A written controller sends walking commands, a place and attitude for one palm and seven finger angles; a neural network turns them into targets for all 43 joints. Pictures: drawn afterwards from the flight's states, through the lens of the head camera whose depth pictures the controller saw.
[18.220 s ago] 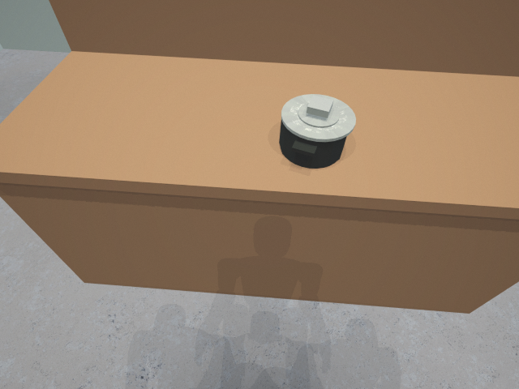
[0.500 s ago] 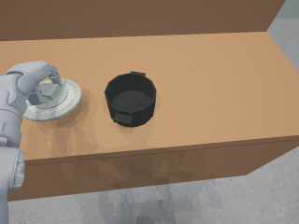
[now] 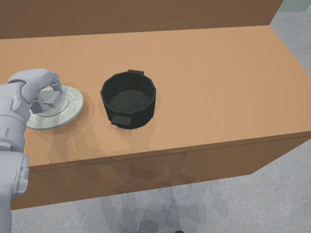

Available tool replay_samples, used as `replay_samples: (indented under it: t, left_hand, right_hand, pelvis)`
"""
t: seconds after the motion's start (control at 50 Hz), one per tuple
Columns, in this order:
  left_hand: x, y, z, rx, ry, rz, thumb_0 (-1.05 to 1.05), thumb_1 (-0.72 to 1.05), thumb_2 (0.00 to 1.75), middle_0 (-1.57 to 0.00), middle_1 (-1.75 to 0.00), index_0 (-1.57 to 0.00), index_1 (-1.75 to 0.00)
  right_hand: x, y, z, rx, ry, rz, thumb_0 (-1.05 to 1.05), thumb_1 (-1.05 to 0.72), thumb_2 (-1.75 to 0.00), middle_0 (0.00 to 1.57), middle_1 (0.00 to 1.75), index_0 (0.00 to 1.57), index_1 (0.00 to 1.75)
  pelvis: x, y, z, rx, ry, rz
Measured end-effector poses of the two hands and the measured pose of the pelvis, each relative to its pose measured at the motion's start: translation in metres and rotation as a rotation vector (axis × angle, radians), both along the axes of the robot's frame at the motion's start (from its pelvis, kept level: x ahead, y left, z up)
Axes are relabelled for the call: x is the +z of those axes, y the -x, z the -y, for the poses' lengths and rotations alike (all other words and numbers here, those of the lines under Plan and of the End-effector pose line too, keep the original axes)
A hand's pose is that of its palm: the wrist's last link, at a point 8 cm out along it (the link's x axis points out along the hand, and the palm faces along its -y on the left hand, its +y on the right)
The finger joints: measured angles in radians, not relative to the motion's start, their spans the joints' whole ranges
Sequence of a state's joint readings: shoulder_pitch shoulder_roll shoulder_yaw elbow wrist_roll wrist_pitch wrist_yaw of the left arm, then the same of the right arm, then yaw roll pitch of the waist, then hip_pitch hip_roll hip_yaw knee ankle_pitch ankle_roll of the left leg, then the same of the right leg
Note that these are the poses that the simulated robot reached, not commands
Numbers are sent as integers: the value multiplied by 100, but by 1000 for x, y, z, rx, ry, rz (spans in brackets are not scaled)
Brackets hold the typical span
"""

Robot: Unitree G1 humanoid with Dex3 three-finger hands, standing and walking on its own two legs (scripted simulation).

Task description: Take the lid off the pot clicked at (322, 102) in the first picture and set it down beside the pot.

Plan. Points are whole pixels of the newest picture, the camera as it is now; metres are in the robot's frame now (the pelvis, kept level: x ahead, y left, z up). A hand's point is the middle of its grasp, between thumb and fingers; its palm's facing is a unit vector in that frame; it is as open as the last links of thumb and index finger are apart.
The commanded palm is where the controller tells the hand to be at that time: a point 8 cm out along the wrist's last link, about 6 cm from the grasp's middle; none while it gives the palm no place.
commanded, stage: lower the lid onto the table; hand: left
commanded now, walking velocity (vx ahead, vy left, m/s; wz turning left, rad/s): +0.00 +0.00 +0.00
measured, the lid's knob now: (48, 98) +0.48 +0.28 +0.03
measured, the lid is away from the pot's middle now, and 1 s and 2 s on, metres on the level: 0.23 0.22 0.22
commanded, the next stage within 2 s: open the fingers wide in 0.88 s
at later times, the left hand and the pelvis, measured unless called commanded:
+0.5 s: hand (48, 105) +0.46 +0.28 +0.02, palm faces -0.49 -0.08 -0.87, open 8.6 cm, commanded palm +0.49 +0.28 +0.08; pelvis +0.00 +0.00 -0.01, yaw +0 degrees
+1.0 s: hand (50, 108) +0.46 +0.28 +0.00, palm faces -0.46 -0.10 -0.88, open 8.6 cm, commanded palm +0.48 +0.28 +0.05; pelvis -0.01 +0.00 -0.02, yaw -1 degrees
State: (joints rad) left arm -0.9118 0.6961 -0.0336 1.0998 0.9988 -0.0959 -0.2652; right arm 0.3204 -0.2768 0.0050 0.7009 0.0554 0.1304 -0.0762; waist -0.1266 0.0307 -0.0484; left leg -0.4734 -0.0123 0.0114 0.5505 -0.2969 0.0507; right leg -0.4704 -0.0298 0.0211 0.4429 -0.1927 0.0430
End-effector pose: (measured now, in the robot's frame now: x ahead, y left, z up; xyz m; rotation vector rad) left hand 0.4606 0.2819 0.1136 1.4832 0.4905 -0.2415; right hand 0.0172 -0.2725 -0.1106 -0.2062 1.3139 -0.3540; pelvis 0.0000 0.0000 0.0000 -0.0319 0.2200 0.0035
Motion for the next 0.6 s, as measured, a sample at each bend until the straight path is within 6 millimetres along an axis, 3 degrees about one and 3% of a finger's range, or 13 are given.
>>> replay_samples:
  t: [0.22,0.6]
  left_hand:
    - [-19,0,-4,-1,2,-45,0,13,97,-73,-94,-56,-86]
    - [-42,-15,4,-2,5,-46,0,13,97,-74,-95,-56,-86]
  right_hand:
    - [1,20,9,-26,34,-60,0,-90,-90,20,30,21,30]
    - [-8,26,4,-42,23,-92,0,-90,-90,20,30,21,30]
  pelvis:
    - [-4,1,3,-2,4,-25]
    - [-12,1,5,-5,12,-81]
